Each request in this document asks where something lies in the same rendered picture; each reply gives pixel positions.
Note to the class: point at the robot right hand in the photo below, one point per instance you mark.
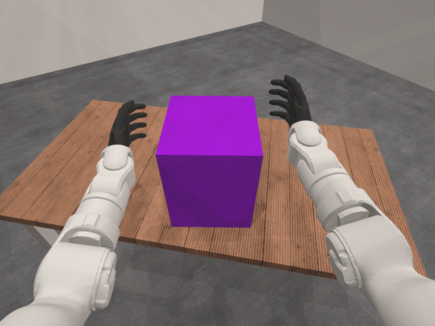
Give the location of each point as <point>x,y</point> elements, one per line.
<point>297,106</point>

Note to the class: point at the table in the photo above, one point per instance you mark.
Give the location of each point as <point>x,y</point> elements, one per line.
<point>285,232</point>

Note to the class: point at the robot right forearm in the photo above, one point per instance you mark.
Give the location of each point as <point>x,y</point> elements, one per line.
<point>336,197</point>

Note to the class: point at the right robot upper arm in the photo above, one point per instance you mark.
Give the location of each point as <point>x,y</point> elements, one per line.
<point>371,256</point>

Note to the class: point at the left robot upper arm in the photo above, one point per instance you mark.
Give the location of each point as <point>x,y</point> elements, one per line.
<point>76,280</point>

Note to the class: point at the robot left forearm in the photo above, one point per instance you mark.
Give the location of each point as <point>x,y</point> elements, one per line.
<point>97,219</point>

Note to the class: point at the carton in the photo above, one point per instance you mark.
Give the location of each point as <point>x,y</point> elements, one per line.
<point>209,157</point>

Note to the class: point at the robot left hand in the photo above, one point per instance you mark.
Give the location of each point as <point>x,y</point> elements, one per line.
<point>121,129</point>

